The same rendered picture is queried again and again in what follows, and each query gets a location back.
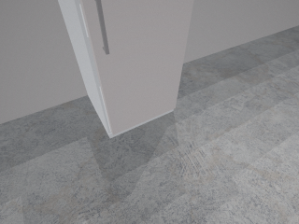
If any handle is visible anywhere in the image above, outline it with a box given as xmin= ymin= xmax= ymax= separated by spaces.
xmin=94 ymin=0 xmax=110 ymax=55

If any fridge door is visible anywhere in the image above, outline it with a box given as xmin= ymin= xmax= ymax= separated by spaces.
xmin=79 ymin=0 xmax=194 ymax=135

